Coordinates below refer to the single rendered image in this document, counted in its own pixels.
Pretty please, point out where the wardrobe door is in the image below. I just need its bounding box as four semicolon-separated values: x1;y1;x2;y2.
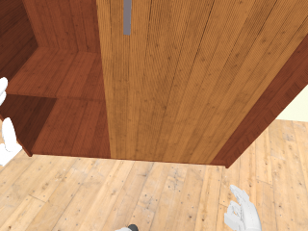
96;0;308;165
214;33;308;161

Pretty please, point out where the robot left hand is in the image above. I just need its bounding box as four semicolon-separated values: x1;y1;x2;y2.
0;77;22;167

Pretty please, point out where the robot right hand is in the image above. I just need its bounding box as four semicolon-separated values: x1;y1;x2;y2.
224;185;263;231

